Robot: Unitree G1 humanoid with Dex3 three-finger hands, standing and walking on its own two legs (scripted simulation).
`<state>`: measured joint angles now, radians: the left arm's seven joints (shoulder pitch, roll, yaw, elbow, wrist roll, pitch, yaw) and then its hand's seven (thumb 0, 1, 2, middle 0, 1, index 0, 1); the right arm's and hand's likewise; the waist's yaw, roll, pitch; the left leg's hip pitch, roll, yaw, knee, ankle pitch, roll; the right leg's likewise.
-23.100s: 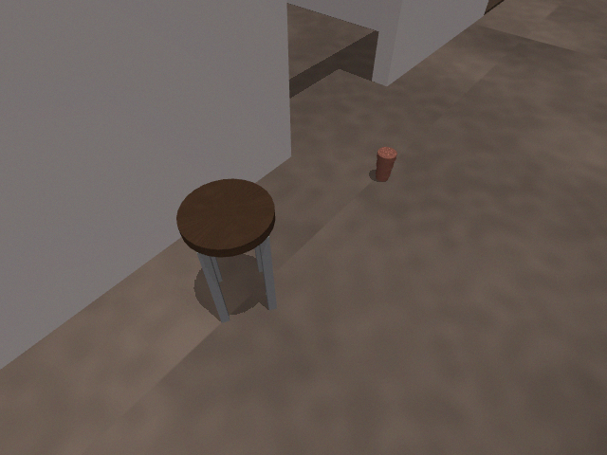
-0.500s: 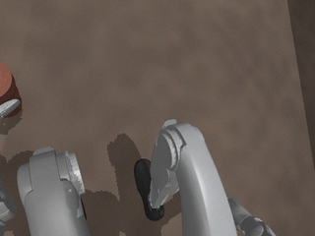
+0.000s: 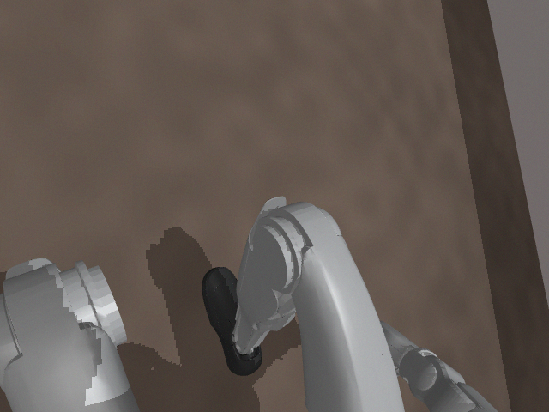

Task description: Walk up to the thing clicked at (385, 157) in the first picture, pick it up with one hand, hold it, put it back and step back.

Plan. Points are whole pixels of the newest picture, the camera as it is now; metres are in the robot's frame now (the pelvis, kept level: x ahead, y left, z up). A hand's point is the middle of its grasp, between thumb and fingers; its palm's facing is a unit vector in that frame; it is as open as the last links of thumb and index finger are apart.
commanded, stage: lower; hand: left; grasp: from the side
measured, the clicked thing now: out of the picture +0.46 +0.28 -0.19
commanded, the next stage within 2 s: loosen in 0.36 s
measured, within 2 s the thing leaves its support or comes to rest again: rests again in 1.04 s
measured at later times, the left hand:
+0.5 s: hand out of the picture +0.46 +0.29 -0.18, palm faces +0.34 -0.94 -0.04, open 11.8 cm
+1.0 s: hand out of the picture +0.47 +0.29 -0.16, palm faces +0.35 -0.94 -0.01, open 13.9 cm
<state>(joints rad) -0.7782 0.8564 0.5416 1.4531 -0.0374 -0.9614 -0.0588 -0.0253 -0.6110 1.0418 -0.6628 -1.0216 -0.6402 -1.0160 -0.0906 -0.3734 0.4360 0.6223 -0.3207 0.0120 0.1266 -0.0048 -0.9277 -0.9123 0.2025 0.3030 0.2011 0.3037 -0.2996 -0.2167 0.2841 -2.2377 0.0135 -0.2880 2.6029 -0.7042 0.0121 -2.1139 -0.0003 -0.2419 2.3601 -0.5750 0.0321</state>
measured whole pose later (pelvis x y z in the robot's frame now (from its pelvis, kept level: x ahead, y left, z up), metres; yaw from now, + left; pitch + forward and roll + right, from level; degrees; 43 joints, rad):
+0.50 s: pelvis -0.01 +0.01 +0.00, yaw -2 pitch +14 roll -18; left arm -0.78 0.93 0.51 1.53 -0.03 -1.03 -0.01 -0.02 -0.61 1.05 -0.65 -1.04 -0.63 -1.03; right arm -0.15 -0.38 0.52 0.58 -0.36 0.02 0.12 -0.01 -0.91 -0.91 0.20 0.30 0.20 0.30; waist -0.30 -0.27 0.33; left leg -2.22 0.02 -0.34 2.63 -0.71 0.02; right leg -2.07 0.02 -0.28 2.34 -0.56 0.05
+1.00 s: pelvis -0.01 +0.01 +0.00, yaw -3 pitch +13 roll -18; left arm -0.81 0.96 0.50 1.56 -0.07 -1.06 -0.04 -0.02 -0.49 0.40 -0.56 -0.51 -0.55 -0.50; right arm -0.15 -0.39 0.55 0.54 -0.35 0.04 0.11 -0.01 -0.92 -0.90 0.20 0.30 0.20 0.30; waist -0.31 -0.26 0.32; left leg -2.21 0.03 -0.35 2.62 -0.70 0.02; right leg -2.06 0.04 -0.29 2.32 -0.54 0.06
